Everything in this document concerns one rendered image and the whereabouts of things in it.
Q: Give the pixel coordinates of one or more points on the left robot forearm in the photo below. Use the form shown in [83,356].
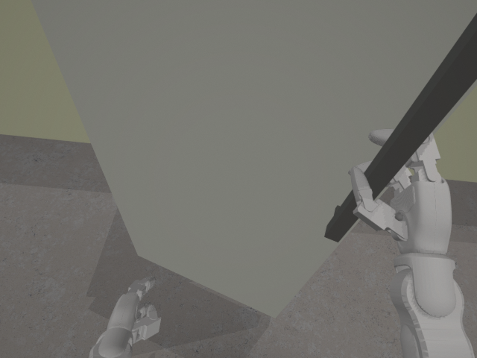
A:
[116,342]

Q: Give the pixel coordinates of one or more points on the robot left hand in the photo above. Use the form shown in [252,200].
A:
[128,313]

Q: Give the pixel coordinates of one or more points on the robot right hand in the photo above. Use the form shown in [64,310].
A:
[425,204]

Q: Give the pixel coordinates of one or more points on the handle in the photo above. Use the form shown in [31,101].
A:
[454,76]

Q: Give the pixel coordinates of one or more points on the fridge door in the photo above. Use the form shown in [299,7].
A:
[226,128]

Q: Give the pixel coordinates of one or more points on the right robot forearm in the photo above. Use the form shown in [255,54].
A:
[430,305]

